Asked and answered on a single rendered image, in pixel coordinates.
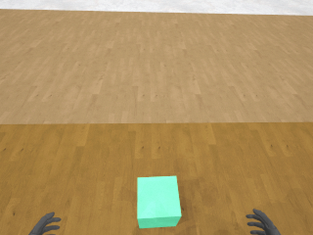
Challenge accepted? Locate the carton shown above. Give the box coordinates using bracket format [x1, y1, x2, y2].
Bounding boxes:
[137, 175, 182, 229]

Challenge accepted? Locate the right robot hand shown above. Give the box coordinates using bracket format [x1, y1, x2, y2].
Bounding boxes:
[246, 209, 281, 235]

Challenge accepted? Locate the left robot hand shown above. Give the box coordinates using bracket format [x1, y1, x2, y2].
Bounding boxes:
[28, 211, 62, 235]

